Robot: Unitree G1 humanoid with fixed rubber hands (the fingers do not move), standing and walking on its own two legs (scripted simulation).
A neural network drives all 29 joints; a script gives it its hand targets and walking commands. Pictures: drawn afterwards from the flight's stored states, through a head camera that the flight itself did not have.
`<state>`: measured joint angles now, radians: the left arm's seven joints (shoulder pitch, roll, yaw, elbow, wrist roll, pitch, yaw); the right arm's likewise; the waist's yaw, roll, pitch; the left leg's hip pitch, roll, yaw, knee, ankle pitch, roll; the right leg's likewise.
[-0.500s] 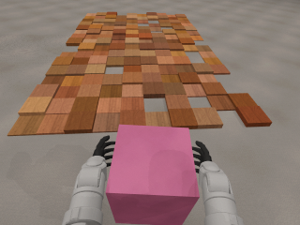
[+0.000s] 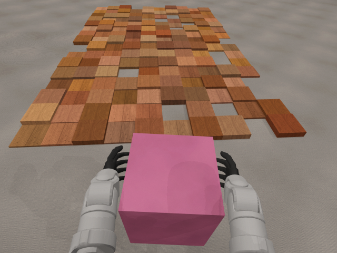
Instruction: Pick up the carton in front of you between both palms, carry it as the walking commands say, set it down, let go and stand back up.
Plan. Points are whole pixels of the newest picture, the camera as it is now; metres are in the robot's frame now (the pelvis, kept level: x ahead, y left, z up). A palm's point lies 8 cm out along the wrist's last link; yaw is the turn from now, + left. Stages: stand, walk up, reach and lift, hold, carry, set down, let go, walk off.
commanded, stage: reach and lift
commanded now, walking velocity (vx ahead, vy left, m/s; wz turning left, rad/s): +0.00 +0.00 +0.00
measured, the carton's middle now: (170, 192) +0.29 +0.00 -0.05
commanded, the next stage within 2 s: hold in 0.40 s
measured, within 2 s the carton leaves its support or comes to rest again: neither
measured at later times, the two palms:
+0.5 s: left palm (109, 171) +0.29 +0.15 +0.05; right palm (232, 177) +0.29 -0.15 +0.04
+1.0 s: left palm (108, 170) +0.29 +0.15 +0.06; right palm (233, 176) +0.29 -0.15 +0.05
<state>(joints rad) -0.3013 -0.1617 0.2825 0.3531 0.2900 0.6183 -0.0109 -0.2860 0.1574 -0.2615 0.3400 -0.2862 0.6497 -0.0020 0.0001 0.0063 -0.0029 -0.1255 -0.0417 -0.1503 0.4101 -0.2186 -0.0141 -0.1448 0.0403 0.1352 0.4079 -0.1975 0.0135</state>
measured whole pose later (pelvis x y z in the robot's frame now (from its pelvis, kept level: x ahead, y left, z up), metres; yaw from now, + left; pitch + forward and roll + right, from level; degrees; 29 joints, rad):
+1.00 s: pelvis +0.00 +0.00 +0.00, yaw +1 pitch -4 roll +0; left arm -0.29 -0.16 0.25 0.24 0.28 0.75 -0.01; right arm -0.27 0.15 -0.23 0.23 -0.27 0.77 0.00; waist -0.01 0.00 -0.05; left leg -0.15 -0.02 -0.11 0.46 -0.29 -0.01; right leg -0.15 0.02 0.09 0.45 -0.26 0.01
